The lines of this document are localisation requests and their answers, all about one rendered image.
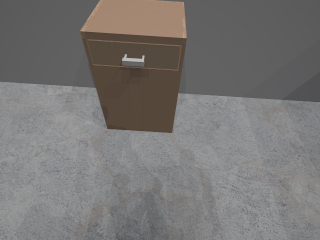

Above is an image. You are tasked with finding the drawer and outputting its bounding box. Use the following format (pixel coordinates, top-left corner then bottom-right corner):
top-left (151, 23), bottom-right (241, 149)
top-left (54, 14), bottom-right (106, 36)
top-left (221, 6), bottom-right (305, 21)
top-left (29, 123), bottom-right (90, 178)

top-left (87, 39), bottom-right (181, 70)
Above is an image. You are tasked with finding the cabinet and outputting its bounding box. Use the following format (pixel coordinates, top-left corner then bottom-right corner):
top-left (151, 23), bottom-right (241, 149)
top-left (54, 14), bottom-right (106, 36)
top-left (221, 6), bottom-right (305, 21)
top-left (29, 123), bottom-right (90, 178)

top-left (80, 0), bottom-right (187, 133)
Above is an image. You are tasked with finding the handle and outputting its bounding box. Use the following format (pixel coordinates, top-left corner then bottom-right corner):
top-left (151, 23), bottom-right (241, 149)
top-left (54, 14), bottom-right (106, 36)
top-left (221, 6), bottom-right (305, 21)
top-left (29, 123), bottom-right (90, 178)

top-left (122, 54), bottom-right (145, 67)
